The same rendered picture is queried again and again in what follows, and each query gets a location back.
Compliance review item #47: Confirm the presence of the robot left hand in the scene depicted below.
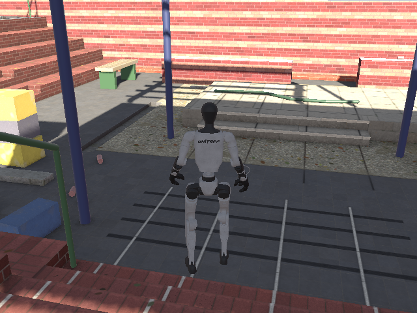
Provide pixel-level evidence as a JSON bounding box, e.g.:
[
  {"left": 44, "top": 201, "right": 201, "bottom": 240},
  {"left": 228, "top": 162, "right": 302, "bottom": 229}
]
[{"left": 169, "top": 173, "right": 184, "bottom": 185}]

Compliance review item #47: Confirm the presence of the right robot forearm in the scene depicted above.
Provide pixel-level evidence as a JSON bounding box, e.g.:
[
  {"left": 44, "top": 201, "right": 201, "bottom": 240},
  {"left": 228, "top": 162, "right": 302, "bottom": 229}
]
[{"left": 234, "top": 157, "right": 247, "bottom": 181}]

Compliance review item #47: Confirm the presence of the robot right foot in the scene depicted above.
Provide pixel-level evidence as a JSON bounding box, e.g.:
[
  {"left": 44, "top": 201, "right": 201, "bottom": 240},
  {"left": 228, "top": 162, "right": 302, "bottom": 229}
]
[{"left": 220, "top": 250, "right": 229, "bottom": 265}]

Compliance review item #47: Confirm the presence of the robot right hand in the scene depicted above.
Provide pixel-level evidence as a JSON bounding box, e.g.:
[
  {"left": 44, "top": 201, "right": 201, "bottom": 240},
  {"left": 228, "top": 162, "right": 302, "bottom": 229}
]
[{"left": 234, "top": 178, "right": 249, "bottom": 192}]

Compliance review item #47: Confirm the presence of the robot right upper arm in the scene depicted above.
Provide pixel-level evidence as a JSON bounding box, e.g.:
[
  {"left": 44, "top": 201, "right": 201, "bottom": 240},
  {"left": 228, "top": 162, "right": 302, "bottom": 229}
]
[{"left": 223, "top": 131, "right": 240, "bottom": 167}]

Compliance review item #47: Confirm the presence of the left robot forearm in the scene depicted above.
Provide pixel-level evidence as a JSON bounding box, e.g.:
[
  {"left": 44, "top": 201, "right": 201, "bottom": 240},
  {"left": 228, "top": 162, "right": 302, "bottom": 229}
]
[{"left": 171, "top": 156, "right": 182, "bottom": 176}]

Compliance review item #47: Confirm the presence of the robot left upper arm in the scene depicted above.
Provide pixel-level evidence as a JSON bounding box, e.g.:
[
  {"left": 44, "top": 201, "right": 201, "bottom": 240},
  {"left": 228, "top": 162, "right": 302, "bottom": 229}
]
[{"left": 176, "top": 130, "right": 195, "bottom": 166}]

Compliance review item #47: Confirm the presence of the right robot shin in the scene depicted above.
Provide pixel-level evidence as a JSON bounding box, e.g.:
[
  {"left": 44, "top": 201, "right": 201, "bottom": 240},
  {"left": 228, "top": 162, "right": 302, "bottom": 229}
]
[{"left": 220, "top": 212, "right": 229, "bottom": 256}]

